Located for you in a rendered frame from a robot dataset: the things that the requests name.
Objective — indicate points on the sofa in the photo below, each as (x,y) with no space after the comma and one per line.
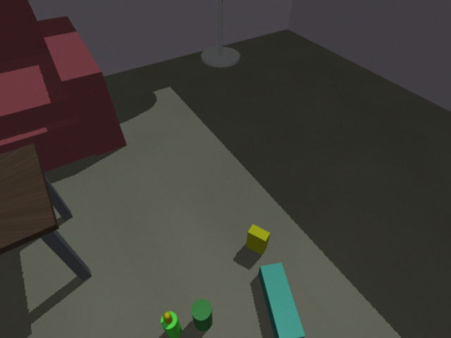
(52,92)

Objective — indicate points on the floor lamp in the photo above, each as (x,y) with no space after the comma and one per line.
(220,56)

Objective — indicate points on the coffee table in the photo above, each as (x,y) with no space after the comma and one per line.
(26,207)

